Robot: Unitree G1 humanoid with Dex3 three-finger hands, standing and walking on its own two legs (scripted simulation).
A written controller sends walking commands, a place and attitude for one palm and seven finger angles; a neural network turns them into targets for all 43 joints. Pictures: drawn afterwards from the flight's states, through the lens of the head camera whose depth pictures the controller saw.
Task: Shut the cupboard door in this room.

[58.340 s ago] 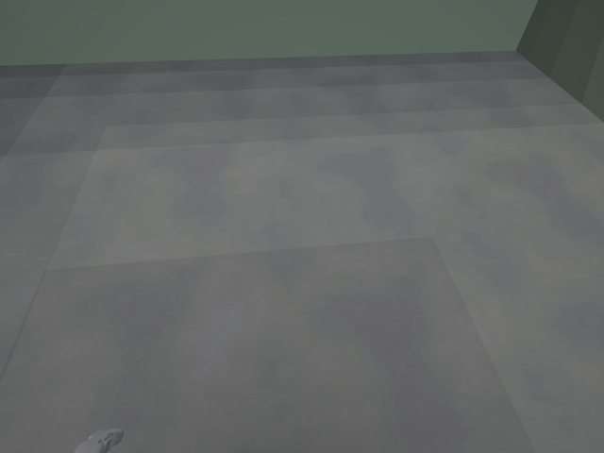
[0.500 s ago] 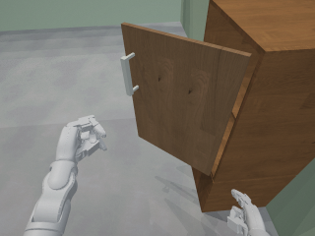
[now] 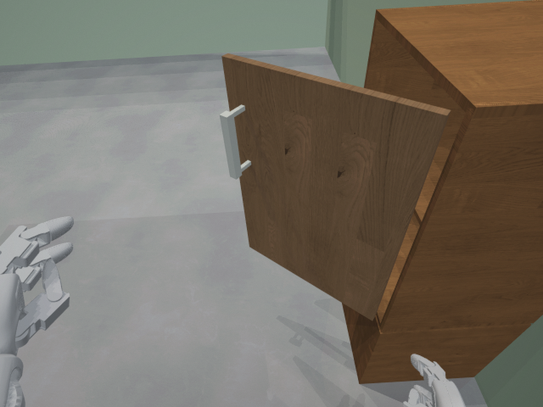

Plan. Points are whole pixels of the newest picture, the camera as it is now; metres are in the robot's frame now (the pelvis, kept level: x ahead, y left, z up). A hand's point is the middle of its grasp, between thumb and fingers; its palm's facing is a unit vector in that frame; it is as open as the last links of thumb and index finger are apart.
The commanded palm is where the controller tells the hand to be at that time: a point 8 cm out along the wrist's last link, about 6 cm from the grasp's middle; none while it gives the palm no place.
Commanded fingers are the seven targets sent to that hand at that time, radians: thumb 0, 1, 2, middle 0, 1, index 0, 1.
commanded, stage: draw the hand back to the body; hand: left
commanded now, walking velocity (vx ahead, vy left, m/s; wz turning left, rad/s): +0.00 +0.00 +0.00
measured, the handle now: (237, 142) +0.62 +0.14 +0.08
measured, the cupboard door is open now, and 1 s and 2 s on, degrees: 50 50 50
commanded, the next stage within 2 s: step back with the hand held close in 0.38 s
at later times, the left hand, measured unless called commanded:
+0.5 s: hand (74, 285) +0.20 +0.25 +0.16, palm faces +0.43 -0.78 -0.45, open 7.4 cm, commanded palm +0.15 +0.29 +0.17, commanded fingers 0.00 0.90 0.90 -0.20 -0.30 -0.20 -0.30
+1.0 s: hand (7, 324) +0.15 +0.30 +0.16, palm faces +0.39 -0.77 -0.51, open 7.4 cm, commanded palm +0.09 +0.33 +0.17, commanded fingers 0.00 0.90 0.90 -0.20 -0.30 -0.20 -0.30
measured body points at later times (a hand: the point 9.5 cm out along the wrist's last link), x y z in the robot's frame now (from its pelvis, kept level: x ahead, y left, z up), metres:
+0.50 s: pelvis +0.01 -0.01 +0.00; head +0.00 -0.05 +0.45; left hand +0.17 +0.29 +0.19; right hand +0.20 -0.23 -0.09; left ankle +0.03 +0.10 -0.74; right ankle -0.06 -0.11 -0.74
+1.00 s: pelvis -0.05 +0.03 -0.01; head -0.05 +0.03 +0.44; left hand +0.12 +0.33 +0.19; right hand +0.13 -0.22 -0.08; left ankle +0.03 +0.10 -0.74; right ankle -0.06 -0.11 -0.74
